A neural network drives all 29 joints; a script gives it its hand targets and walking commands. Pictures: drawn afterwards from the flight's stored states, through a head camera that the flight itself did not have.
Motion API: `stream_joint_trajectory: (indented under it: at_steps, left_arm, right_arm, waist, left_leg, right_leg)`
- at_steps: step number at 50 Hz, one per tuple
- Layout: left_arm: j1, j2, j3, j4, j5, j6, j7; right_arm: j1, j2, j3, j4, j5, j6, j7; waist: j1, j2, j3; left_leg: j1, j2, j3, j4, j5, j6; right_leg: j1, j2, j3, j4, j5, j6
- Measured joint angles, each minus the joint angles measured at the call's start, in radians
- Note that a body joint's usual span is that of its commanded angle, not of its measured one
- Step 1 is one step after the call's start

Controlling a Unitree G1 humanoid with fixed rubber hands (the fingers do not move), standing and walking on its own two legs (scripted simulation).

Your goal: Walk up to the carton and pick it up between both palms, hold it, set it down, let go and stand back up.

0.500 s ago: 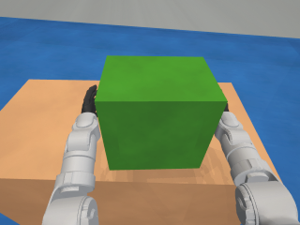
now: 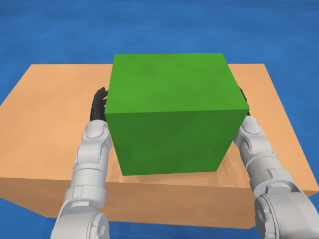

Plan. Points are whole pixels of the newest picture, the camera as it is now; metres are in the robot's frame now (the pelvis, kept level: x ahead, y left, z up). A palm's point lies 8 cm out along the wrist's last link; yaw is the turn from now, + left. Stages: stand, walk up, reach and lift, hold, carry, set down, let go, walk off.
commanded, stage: set down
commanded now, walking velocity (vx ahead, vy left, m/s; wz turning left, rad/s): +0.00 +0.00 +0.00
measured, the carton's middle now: (169, 117) +0.41 +0.02 +0.07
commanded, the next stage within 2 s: none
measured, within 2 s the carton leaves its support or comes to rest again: rests again in 0.54 s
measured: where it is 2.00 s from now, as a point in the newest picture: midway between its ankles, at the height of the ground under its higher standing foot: outside the picture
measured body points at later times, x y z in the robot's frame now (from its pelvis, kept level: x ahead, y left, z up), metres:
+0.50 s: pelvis -0.01 +0.01 -0.01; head +0.08 -0.01 +0.43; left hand +0.37 +0.20 +0.04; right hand +0.45 -0.16 +0.03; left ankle +0.01 +0.15 -0.74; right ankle -0.05 -0.07 -0.74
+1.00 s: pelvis -0.02 +0.01 -0.01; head +0.07 +0.00 +0.43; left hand +0.37 +0.20 +0.06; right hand +0.48 -0.17 +0.08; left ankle +0.01 +0.15 -0.74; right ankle -0.05 -0.07 -0.74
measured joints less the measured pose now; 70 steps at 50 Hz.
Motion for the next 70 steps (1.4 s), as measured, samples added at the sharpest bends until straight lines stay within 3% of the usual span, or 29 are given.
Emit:
stream_joint_trajectory:
  at_steps: [11,23,29,42,54,63,70]
  left_arm:
    - [0.018,-0.044,-0.011,0.001,0.0,-0.078,0.039]
    - [0.028,-0.049,-0.052,0.053,0.0,-0.172,0.071]
    - [0.027,-0.049,-0.12,0.07,-0.004,-0.171,0.12]
    - [-0.012,-0.049,-0.147,0.003,-0.034,-0.031,0.172]
    - [-0.011,-0.049,-0.149,-0.132,-0.034,0.055,0.161]
    - [0.01,-0.049,-0.149,-0.133,-0.034,0.054,0.128]
    - [0.026,-0.049,-0.149,-0.123,-0.034,0.04,0.11]
  right_arm:
    - [-0.016,-0.037,0.0,0.074,0.0,-0.105,0.055]
    - [-0.04,-0.07,0.0,0.121,0.0,-0.175,0.098]
    - [-0.068,-0.131,0.0,0.135,0.0,-0.164,0.145]
    - [-0.237,-0.213,0.0,0.138,0.032,-0.004,0.131]
    - [-0.138,-0.228,0.007,0.136,0.056,0.019,0.148]
    - [0.024,-0.262,0.007,0.018,0.056,-0.008,0.161]
    - [0.051,-0.278,0.007,-0.044,0.056,0.003,0.193]
  waist:
    - [0.029,0.019,-0.043]
    - [0.05,-0.003,-0.102]
    - [0.08,-0.009,-0.133]
    - [0.095,-0.024,-0.146]
    - [0.095,0.002,-0.145]
    - [0.095,0.045,-0.143]
    - [0.095,0.028,-0.138]
  left_leg:
    - [-0.159,0.004,0.0,0.0,0.033,0.0]
    - [-0.269,0.011,0.0,0.001,0.055,0.0]
    - [-0.306,0.013,0.0,0.016,0.053,0.0]
    - [-0.331,0.018,0.0,0.036,0.049,0.0]
    - [-0.331,0.019,0.0,0.037,0.059,0.0]
    - [-0.33,0.025,0.0,0.037,0.08,0.0]
    - [-0.326,0.032,0.0,0.037,0.098,0.0]
  right_leg:
    - [-0.16,0.004,-0.001,0.0,0.034,0.0]
    - [-0.271,0.01,-0.002,0.0,0.058,0.0]
    - [-0.301,0.012,-0.002,0.0,0.064,0.003]
    - [-0.317,0.016,-0.002,0.0,0.072,0.007]
    - [-0.317,0.017,-0.002,0.0,0.083,0.007]
    - [-0.317,0.023,-0.002,0.0,0.105,0.01]
    - [-0.315,0.03,-0.002,0.0,0.124,0.01]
